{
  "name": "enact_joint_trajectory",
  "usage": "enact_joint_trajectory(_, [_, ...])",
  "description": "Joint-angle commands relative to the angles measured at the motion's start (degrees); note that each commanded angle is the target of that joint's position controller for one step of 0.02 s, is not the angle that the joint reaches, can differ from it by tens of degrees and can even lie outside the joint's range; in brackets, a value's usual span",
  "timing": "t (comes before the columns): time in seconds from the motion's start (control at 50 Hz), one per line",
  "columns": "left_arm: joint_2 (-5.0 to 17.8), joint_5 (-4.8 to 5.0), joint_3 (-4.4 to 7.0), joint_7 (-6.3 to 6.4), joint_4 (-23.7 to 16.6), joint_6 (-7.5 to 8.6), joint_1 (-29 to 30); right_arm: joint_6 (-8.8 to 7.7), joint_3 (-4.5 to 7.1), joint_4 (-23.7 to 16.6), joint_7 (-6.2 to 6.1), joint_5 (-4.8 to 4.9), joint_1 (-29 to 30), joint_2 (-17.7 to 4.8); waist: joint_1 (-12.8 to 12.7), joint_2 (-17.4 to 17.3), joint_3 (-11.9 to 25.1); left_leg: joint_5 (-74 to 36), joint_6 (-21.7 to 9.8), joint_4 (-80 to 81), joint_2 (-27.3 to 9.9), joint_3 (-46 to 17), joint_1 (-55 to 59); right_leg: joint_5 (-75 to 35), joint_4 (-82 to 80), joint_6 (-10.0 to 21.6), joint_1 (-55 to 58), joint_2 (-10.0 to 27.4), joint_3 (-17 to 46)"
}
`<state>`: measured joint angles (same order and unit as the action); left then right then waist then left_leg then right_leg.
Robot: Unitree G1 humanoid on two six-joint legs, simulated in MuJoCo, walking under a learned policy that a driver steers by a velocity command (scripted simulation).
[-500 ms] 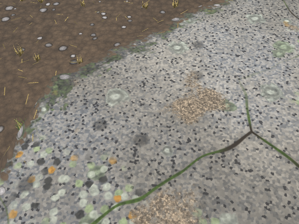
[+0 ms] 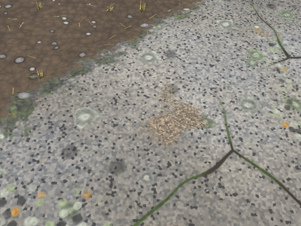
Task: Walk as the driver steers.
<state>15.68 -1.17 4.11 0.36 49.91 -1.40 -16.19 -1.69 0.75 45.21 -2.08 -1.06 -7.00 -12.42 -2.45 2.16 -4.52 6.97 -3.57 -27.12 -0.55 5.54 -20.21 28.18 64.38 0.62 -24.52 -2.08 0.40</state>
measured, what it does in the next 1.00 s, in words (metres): steps on the spot, turning right: right foot, then left foot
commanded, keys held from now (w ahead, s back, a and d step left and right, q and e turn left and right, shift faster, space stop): e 0.80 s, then no key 0.20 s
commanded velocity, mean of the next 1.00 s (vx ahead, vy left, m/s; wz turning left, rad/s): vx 0.02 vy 0.00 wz -0.53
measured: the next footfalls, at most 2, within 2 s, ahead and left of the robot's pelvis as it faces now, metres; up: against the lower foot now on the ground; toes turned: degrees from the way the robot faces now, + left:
right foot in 0.30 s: +0.01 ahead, -0.12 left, +0.00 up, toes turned -14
left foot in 0.78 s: +0.08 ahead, +0.06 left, +0.00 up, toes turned -32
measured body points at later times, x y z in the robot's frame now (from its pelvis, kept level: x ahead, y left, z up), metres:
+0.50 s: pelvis -0.01 -0.03 +0.01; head +0.01 -0.07 +0.46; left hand +0.18 +0.21 -0.09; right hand +0.01 -0.33 -0.12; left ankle +0.04 +0.10 -0.66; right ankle -0.03 -0.11 -0.73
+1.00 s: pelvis -0.01 +0.01 +0.01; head +0.03 +0.02 +0.46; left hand +0.24 +0.18 -0.12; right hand -0.04 -0.29 -0.08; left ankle +0.05 +0.08 -0.73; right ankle -0.11 -0.09 -0.66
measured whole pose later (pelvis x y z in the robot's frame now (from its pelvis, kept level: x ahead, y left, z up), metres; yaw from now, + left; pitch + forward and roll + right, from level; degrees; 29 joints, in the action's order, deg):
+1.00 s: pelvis -0.01 +0.01 +0.01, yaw -33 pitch +0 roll -1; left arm 18.4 -0.8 4.9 -1.4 42.5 -4.2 -12.3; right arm 0.7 1.5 40.0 -1.8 -1.0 -11.3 -14.1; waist 0.1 2.9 -3.4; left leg 12.4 -2.3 -24.2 -0.1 1.5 -11.9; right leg 24.6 58.0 -2.4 -23.8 -6.1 7.0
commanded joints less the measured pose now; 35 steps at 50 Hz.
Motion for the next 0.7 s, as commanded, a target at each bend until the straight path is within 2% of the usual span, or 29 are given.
enact_joint_trajectory(0.02, [2.9, -0.32, 1.14, -0.53, -2.06, -1.9, -6.78, -0.15, 1.76, -2.65, -0.69, -0.37, -2.17, -6.72, -0.2, -8.89, 7.82, -16.06, -9.43, 11.83, -15.14, -9.73, 4.73, -3.34, 4.01, -1.8, -0.61, 1.87, 0.12])
enact_joint_trajectory(0.08, [2.58, -0.36, 0.96, -1.0, -3.9, -2.83, -3.58, -0.03, 2.16, -2.51, -0.67, -0.62, -2.53, -7.46, 0.38, -9.08, 7.87, -7.57, -9.76, 12.81, -15.97, -7.67, 5.53, -5.22, -1.8, -1.92, -1.95, 3.01, -0.48])
enact_joint_trajectory(0.14, [2.42, -0.26, 0.44, -2.04, -6.32, -3.45, 0.33, 0.66, 2.73, -2.66, -0.32, -0.78, -2.35, -8.79, 1.45, -10.26, 7.76, 1.05, -9.05, 13.34, -16.4, -5.71, 5.04, -5.64, -10.52, -1.46, 0.83, 3.87, -1.89])
enact_joint_trajectory(0.22, [3.36, 0.3, 0.3, -2.67, -8.79, -3.17, 2.63, 1.64, 3.82, -2.46, 0.48, -1.02, -3.61, -11.27, 2.74, -10.46, 8.44, 4.44, -7.95, 11.29, -18.4, -4.5, 5.55, -3.29, -19.47, 0.34, 6.02, 2.95, -4.78])
enact_joint_trajectory(0.26, [3.28, 0.49, 0.31, -2.81, -9.08, -2.61, 0.88, 2.18, 4.38, -2.45, 0.68, -0.57, -3.23, -12.44, 1.4, -9.47, 8.55, 4.87, -5.47, 8.03, -18.38, -2.63, 4.22, -6.2, -28.12, 2.02, 11.33, 2.18, -5.89])
enact_joint_trajectory(0.28, [3.72, 0.5, 0.47, -2.66, -8.5, -2.12, -1.31, 2.57, 4.6, -2.07, 0.84, -0.52, -4.04, -12.35, 0.45, -7.25, 8.19, 5.08, -2.55, 4.34, -17.51, -0.5, 1.51, -9.67, -34.94, 3.07, 15.79, 1.52, -4.97])
enact_joint_trajectory(0.3, [6.08, 0.03, 0.97, -2.12, -8.3, -1.43, -2.49, 3.11, 4.55, -1.45, 1.33, -0.59, -6.47, -10.55, 0.36, 1.22, 6.02, 10.61, 1.89, -5.15, -13.69, 3.81, -2.79, -10.05, -45.98, 4.45, 17.56, 6.09, 4.55])
enact_joint_trajectory(0.32, [14.58, -0.24, 2.7, -1.51, -10.7, -1.12, -0.91, 3.56, 3.28, -4.92, 1.56, -0.18, -7.33, -5.33, 2.2, 17.82, 3.49, 28.78, 7.1, -18.54, -2.82, 7.3, -17.21, -19.23, -50.95, 10.4, 18.81, 23.42, 30.05])
enact_joint_trajectory(0.34, [15.56, -0.87, 3.6, -0.68, -9.89, -1.25, -3.92, 4.31, 3.62, -6.1, 0.76, -0.81, 0.37, -8.09, -2.39, 9.62, 0.72, 27.67, 6.78, -28.27, -1.25, -2.45, -17.24, -25.17, -51.27, 15.38, 11.47, 24.31, 28.48])
enact_joint_trajectory(0.36, [13.03, -0.68, 2.88, -0.04, -9.7, -1.19, -1.34, 4.59, 3.51, -6.2, 0.9, 0.05, 0.02, -7.3, 0.56, 6.62, 0.66, 22.11, 6.36, -31.15, -1.84, -5.61, -15.58, -24.5, -50.37, 14.48, 9.9, 20.1, 22.76])
enact_joint_trajectory(0.38, [10.86, -0.17, 2.22, 0.13, -10.4, -1.18, 3.08, 4.25, 3.67, -5.23, 1.12, 0.57, -1.87, -7.63, 2.99, 5.57, 0.45, 16.43, 5.73, -31.05, -1.98, -6.56, -14.6, -22.61, -50.02, 12.11, 9.41, 15.89, 18.16])
enact_joint_trajectory(0.4, [9.95, 0.08, 1.97, 0.11, -11.3, -1.07, 5.97, 3.84, 4.09, -4.31, 1.18, -0.01, -3.53, -8.66, 4.03, 6.28, 2.01, 13.39, 5.21, -32.09, -1.22, -6.25, -14.42, -24.89, -49.03, 10.85, 11.44, 13.08, 15.84])
enact_joint_trajectory(0.42, [8.5, 0.46, 1.61, 0.09, -12.0, -0.85, 6.83, 3.67, 4.38, -3.24, 1.38, -0.86, -5.45, -9.35, 4.09, 6.17, 4.09, 12.09, 5.24, -34.01, -0.73, -5.74, -13.64, -30.27, -47.77, 11.12, 13.3, 11.75, 14.26])
enact_joint_trajectory(0.44, [7.65, 0.79, 1.35, -0.15, -12.14, -0.63, 5.88, 3.63, 4.52, -3.21, 1.57, -0.94, -5.81, -9.39, 3.79, 4.63, 6.14, 12.25, 5.39, -35.17, -0.33, -5.92, -13.09, -34.26, -46.78, 11.5, 15.09, 11.67, 14.29])
enact_joint_trajectory(0.48, [8.26, 1.03, 1.62, -0.38, -11.69, -0.25, 3.31, 3.8, 4.24, -4.07, 1.67, -0.41, -4.8, -8.25, 2.85, 3.04, 7.1, 12.7, 5.93, -33.77, -0.32, -6.58, -14.25, -36.97, -45.77, 12.21, 18.52, 12.06, 15.59])
enact_joint_trajectory(0.58, [9.7, 0.44, 2.3, -0.14, -11.45, -0.48, -0.54, 4.13, 3.64, -6.37, 1.08, -0.02, -1.56, -7.86, 0.11, 5.18, 6.45, 15.61, 6.13, -24.12, 0.41, -7.66, -13.77, -34.09, -44.46, 13.77, 21.36, 12.76, 21.08])
enact_joint_trajectory(0.64, [10.77, 0.12, 2.71, -0.5, -11.97, -0.74, 0.08, 3.76, 3.29, -7.49, 0.81, 0.36, -1.17, -7.78, -0.04, 5.09, 6.77, 17.09, 5.33, -19.07, 1.73, -7.73, -8.89, -35.31, -43.04, 13.77, 18.69, 12.16, 23.65])
enact_joint_trajectory(0.7, [11.23, 0.03, 2.98, -1.0, -12.51, -0.97, 2.11, 3.28, 3.09, -8.16, 0.47, 0.93, -2.73, -8.1, 0.86, 5.56, 7.55, 17.58, 4.25, -13.2, 3.38, -7.77, -2.57, -38.56, -41.74, 12.4, 16.04, 11.07, 26.7])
